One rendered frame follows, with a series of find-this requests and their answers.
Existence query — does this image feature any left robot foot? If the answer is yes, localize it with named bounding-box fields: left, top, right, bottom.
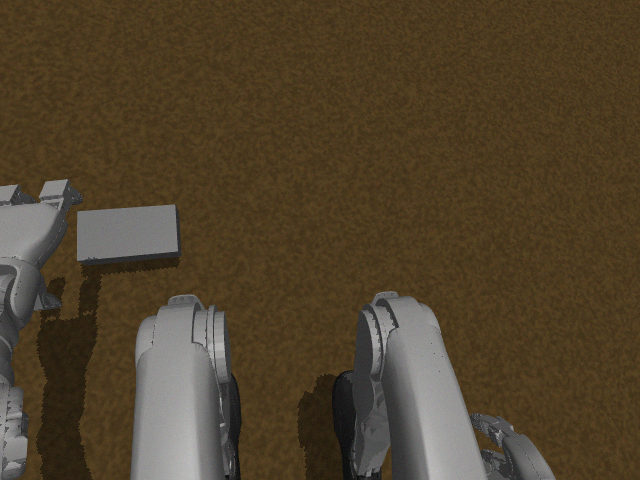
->
left=225, top=373, right=242, bottom=480

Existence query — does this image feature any right robot foot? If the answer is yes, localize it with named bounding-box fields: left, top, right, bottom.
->
left=332, top=370, right=382, bottom=480

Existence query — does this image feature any right robot hand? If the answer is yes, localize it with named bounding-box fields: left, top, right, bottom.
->
left=470, top=413, right=556, bottom=480

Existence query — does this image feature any small box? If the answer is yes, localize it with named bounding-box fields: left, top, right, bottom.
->
left=77, top=204, right=182, bottom=266

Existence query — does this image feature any left robot hand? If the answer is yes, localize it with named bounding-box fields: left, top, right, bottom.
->
left=0, top=179, right=83, bottom=311

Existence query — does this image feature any left robot arm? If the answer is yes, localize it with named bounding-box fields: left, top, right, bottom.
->
left=0, top=257, right=42, bottom=480

